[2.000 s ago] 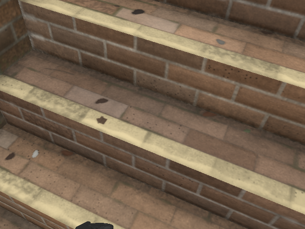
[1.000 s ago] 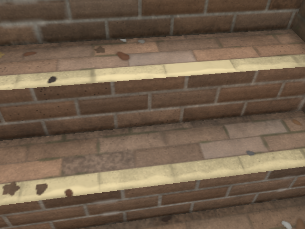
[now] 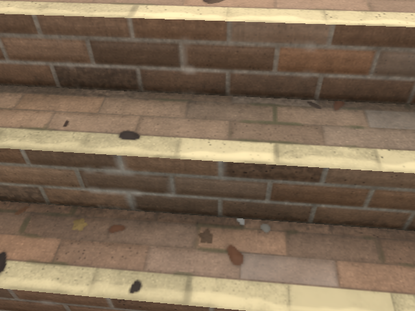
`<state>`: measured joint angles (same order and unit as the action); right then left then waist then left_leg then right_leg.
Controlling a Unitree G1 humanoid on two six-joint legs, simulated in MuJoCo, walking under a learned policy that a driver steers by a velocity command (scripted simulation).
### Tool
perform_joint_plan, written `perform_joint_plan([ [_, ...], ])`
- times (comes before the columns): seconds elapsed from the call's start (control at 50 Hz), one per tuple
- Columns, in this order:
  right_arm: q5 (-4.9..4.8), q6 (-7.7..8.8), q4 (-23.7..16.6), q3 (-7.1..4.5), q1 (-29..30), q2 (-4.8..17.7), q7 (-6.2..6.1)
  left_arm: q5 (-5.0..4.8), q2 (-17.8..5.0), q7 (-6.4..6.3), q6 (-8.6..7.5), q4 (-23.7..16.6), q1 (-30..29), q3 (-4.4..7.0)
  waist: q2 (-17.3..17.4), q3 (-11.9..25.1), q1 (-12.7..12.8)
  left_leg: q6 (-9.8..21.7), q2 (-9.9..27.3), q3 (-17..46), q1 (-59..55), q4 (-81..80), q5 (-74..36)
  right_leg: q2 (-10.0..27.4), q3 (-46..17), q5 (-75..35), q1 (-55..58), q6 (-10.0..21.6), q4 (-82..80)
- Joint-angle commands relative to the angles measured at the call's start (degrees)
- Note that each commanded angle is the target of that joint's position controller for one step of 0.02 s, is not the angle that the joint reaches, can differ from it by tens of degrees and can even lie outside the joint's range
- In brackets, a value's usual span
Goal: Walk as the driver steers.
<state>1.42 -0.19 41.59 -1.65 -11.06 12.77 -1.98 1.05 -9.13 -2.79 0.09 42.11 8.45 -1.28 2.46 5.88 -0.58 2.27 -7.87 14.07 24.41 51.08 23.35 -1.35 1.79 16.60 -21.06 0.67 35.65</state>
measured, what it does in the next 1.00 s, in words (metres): steps on the spot, turning right: left foot, then right foot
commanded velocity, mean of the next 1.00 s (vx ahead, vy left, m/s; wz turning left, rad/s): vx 0.15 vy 0.00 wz -0.19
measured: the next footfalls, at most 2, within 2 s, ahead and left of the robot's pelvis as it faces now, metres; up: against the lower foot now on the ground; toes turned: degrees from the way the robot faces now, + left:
left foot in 0.38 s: +0.05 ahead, +0.15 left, +0.00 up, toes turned +3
right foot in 0.82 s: +0.02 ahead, -0.15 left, +0.00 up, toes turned -17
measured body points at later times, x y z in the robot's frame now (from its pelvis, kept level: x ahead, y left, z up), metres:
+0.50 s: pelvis +0.02 +0.02 +0.01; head +0.05 +0.03 +0.46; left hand +0.13 +0.25 -0.12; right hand +0.20 -0.21 -0.09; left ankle +0.01 +0.14 -0.72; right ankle -0.02 -0.11 -0.67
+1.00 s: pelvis +0.06 -0.07 +0.01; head +0.04 -0.10 +0.45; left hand +0.13 +0.17 -0.11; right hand +0.21 -0.31 -0.08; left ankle +0.06 +0.04 -0.35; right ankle -0.02 -0.14 -0.72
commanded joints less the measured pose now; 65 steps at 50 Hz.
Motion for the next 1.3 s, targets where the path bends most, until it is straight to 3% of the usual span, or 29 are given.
perform_joint_plan([
  [0.02, -1.9, 3.34, -1.1, -0.21, -6.9, 1.3, 2.57, 2.19, -7.8, -1.61, 1.25, -4.3, 8.8, 2.98, -14.0, 9.9, 0.8, -5.5, -3.2, 0.0, 25.0, 44.1, 11.0, 27.9, -26.6, -80.6, 30.6, 17.5, -6.2],
  [0.08, -1.86, 0.64, -6.8, 1.03, 2.8, 0.4, 1.7, 0.77, -5.8, -3.43, 2.15, -7.5, 0.8, 2.43, -7.5, -1.2, -2.4, -10.1, 1.9, -2.3, 32.7, 57.8, 2.3, 16.8, -15.2, -38.6, 15.5, 15.7, -9.2],
  [0.24, -0.02, -0.56, -8.3, 5.11, 7.0, -4.8, 1.29, 0.84, -6.5, -1.81, 1.04, -7.4, 2.5, 2.08, -7.3, 2.7, -0.1, -8.8, 11.0, -15.7, 10.1, 22.7, -11.1, 13.0, -4.0, -39.7, 4.5, 13.4, -15.0],
  [0.32, -1.35, -0.55, -4.8, 3.46, 5.3, -3.6, 0.42, 0.28, -5.2, 0.12, 1.49, -4.2, 7.7, 2.04, -11.7, 0.6, 1.7, -6.2, 8.1, -17.8, -3.9, -16.3, -9.8, 12.8, -6.2, -38.1, 11.7, 12.2, -13.8],
  [0.38, -1.03, 0.75, -5.0, 0.52, 6.2, 4.5, 0.28, -0.23, -9.5, 0.39, 1.53, -4.2, 9.5, 3.74, -11.8, -1.9, 4.1, -3.6, 11.1, -13.3, -8.0, -29.7, -30.0, 11.3, -9.6, -39.2, 17.8, 7.8, -7.6],
  [0.42, 0.77, -0.32, -5.4, -0.75, 2.1, 6.7, -0.13, -0.18, -5.5, 1.79, -0.78, -3.4, 12.0, 3.23, 4.6, 7.0, 2.6, 3.9, 20.5, -7.8, -32.4, -18.0, -66.9, 6.5, -5.8, -12.3, -6.2, 3.6, -0.2],
  [0.46, 1.97, -2.03, -7.5, -1.22, -1.0, 4.1, -1.31, -2.7, -5.1, 1.79, -1.77, -4.4, 2.3, 3.58, 7.1, 6.6, -3.7, 12.0, 27.3, -2.3, -30.9, -21.8, -56.4, 2.7, -2.0, 6.1, -17.8, -0.7, 16.7],
  [0.5, 2.74, -1.65, -8.9, -1.47, -1.2, 5.0, -2.56, -2.67, -4.4, 0.66, 0.38, -5.9, 0.9, 4.17, 8.6, 5.0, -4.6, 19.9, 36.1, 2.2, -20.1, -27.1, -54.9, 1.7, -5.1, 25.8, -23.6, -6.7, 57.6],
  [0.58, -0.5, 0.39, -7.0, -1.45, 2.8, 5.8, -3.49, -0.21, -2.1, 0.96, 0.55, -11.0, 1.3, 1.76, 0.7, -1.7, 2.1, 10.2, 27.0, -7.5, -13.6, -31.0, -12.3, 5.0, -7.4, 3.9, -34.5, -5.7, 69.4],
  [0.68, -0.26, 1.7, -5.7, -2.34, 5.5, 9.6, -1.15, -1.12, -0.2, 2.48, 0.19, -12.0, -2.7, -1.53, 4.1, -0.5, 2.9, 8.0, 24.3, -20.3, -1.8, -35.0, -8.8, 6.0, 1.5, -0.4, -14.3, -1.9, 37.0],
  [0.76, -1.47, 2.28, -4.3, -3.0, 6.7, 12.6, 1.36, -0.57, -4.1, 1.38, 2.38, -11.6, 4.2, 0.57, 9.1, 1.1, 4.9, 7.4, 29.7, -19.3, -5.3, -34.1, -9.8, 6.3, 2.6, 5.4, -2.5, 3.9, 18.9],
  [0.82, -1.98, 0.99, -3.8, -0.59, 4.0, 5.3, 1.88, -0.15, -8.7, 2.64, 1.34, -6.1, 11.7, 4.2, -4.0, -1.3, 5.1, 2.9, 22.3, -25.5, -5.6, -3.3, -19.0, 0.3, 2.8, -4.1, 9.1, 7.3, -10.0],
  [0.84, -0.52, 2.13, -7.4, 1.01, 6.1, 0.7, 2.26, 0.15, -15.1, 2.82, 1.52, -4.2, 18.2, 5.92, -18.3, 0.4, 4.8, -1.5, 17.1, -25.9, 15.2, 21.8, -0.2, 10.2, -15.3, -33.5, 21.6, 9.7, -6.4],
  [0.86, -0.38, 4.22, -7.4, 1.06, 3.0, 0.7, 3.23, 0.16, -19.9, 2.78, 1.45, -6.3, 21.9, 6.68, -22.5, 9.0, 5.5, -7.2, 8.7, -18.3, 28.7, 46.1, 5.1, 21.6, -39.9, -39.2, 30.9, 19.8, -14.6],
  [0.88, -2.9, 5.81, -6.2, 0.72, 4.9, 0.9, 4.23, 0.55, -18.6, 3.27, 0.61, -5.0, 24.7, 6.64, -16.0, 8.4, 8.5, -7.6, 8.3, -11.9, 38.9, 64.7, 5.6, 25.9, -51.7, -9.2, 30.5, 25.5, -22.5],
  [0.9, -3.82, 6.98, -9.4, 1.66, 13.3, -1.3, 4.74, -0.22, -15.5, 3.18, 0.43, -3.2, 22.8, 6.07, -12.4, -3.5, 8.3, -6.2, 10.3, -10.7, 52.6, 75.4, 0.7, 23.4, -47.8, 10.4, 27.9, 22.9, -23.7],
  [0.92, -2.77, 8.09, -12.9, 3.49, 21.3, -4.2, 4.55, 0.29, -12.8, 2.87, 0.13, -2.3, 21.4, 5.47, -8.6, -10.2, 8.4, -4.5, 11.8, -12.0, 61.6, 78.4, -4.9, 21.2, -40.3, 12.0, 26.0, 19.0, -22.6],
  [0.98, -2.47, 9.13, -14.6, 5.41, 16.3, -6.1, 4.27, 3.35, -1.1, 2.55, -1.18, 3.7, 19.1, 1.18, -8.7, -11.2, 2.7, -0.6, 10.7, -10.8, 67.3, 100.1, -8.5, 18.5, -27.2, -10.3, 20.2, 13.0, -18.8],
  [1.06, -4.4, 5.84, -17.9, 8.81, 20.3, -6.6, 3.91, 1.05, -1.7, 2.29, -1.85, 7.6, 10.1, -0.45, -8.3, -12.3, -2.5, 2.3, 6.0, -13.2, 46.4, 67.8, -18.9, 11.1, -1.2, -13.9, -12.9, 6.0, -30.6],
  [1.08, -4.02, 4.56, -19.3, 10.21, 23.3, -7.3, 3.61, -1.05, -4.6, 0.88, -2.32, 8.2, 9.8, -0.64, -8.6, -8.5, -3.9, 3.0, 6.0, -22.6, 29.9, 55.3, -18.3, 9.6, 3.8, -25.0, -21.5, 5.8, -38.1],
  [1.12, -1.99, 4.31, -16.5, 7.16, 15.7, -0.9, 3.98, -2.66, -12.2, 0.8, -4.07, 11.6, 18.0, 0.39, -11.2, 8.3, -7.2, 4.4, 1.2, -32.5, -0.9, 44.4, -10.3, 9.0, 5.7, -90.3, -10.2, 10.4, -31.8],
  [1.14, 0.02, 3.58, -13.6, 5.73, 6.4, 0.9, 3.0, -1.17, -21.1, 0.91, -3.42, 11.9, 17.4, 2.49, -14.2, 15.2, -11.6, 3.5, 0.4, -32.4, -1.8, 42.7, 2.9, 14.1, 6.1, -125.1, 5.5, 13.2, -25.0],
  [1.16, -0.47, 2.59, -7.9, 4.45, 0.6, 3.7, 2.83, 0.14, -21.7, 0.29, -2.9, 12.2, 14.9, 3.29, -14.1, 16.2, -10.6, 4.8, -0.5, -28.5, 2.9, 37.1, 6.9, 16.1, 8.0, -144.7, 17.2, 13.4, -14.7],
  [1.18, -0.45, 2.61, -5.2, 4.31, -9.0, 5.0, 3.56, -1.05, -22.9, 0.66, -3.2, 9.8, 9.9, 3.94, -15.3, 13.7, -12.5, 6.1, 2.9, -19.9, 4.8, 13.5, 10.3, 21.0, 2.2, -137.0, 29.5, 15.0, -4.6],
  [1.2, -0.52, 1.55, -2.0, 2.44, -12.0, 7.8, 4.04, -1.37, -20.5, 0.14, -2.74, 7.5, 7.5, 3.59, -10.2, 13.1, -12.1, 6.5, 2.0, -11.7, -2.3, -0.8, 8.5, 19.8, 2.1, -120.9, 28.1, 15.9, 4.8],
  [1.22, 1.91, -0.01, 2.4, 0.39, -17.8, 14.3, 3.98, 1.37, -14.1, 1.25, -4.03, 3.8, 6.1, 2.26, 10.8, 9.9, -9.1, 12.4, 8.3, 11.8, -11.1, -11.1, -3.5, 9.4, 1.4, -74.5, 10.3, 12.9, 24.3],
  [1.24, 4.82, -1.93, 5.3, 1.07, -17.8, 9.5, 1.17, 1.35, -5.9, 4.43, -5.51, 0.6, -1.5, 1.16, 19.4, 4.9, -8.2, 21.6, 16.9, 43.0, -10.9, -33.5, 6.8, -6.5, -8.0, -16.1, -15.4, 7.4, 63.2],
  [1.26, 4.41, -1.14, 6.5, 3.95, -14.2, -0.9, 0.65, -0.09, 0.6, 7.49, -7.09, -5.7, -6.6, -0.36, 9.5, -4.8, -3.9, 17.5, 17.8, 46.0, -1.8, -35.6, 20.5, -7.2, -16.5, -8.7, -31.9, 9.6, 88.4],
  [1.3, 0.6, 1.79, 9.9, 5.23, -8.3, -6.6, 2.66, 0.85, 6.4, 9.98, -8.46, -9.9, -3.0, -3.43, -2.0, -14.3, 5.5, 12.0, 14.3, 23.4, 5.0, -26.7, 12.5, -4.6, -15.2, -6.8, -47.0, 10.5, 98.7],
])
Velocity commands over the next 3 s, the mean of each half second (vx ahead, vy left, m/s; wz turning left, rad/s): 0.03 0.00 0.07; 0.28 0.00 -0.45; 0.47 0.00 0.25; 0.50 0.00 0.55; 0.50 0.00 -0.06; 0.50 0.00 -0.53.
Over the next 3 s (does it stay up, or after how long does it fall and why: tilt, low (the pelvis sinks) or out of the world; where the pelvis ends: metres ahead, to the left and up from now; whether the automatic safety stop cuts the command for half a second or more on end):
stays up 0.96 -0.09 0.82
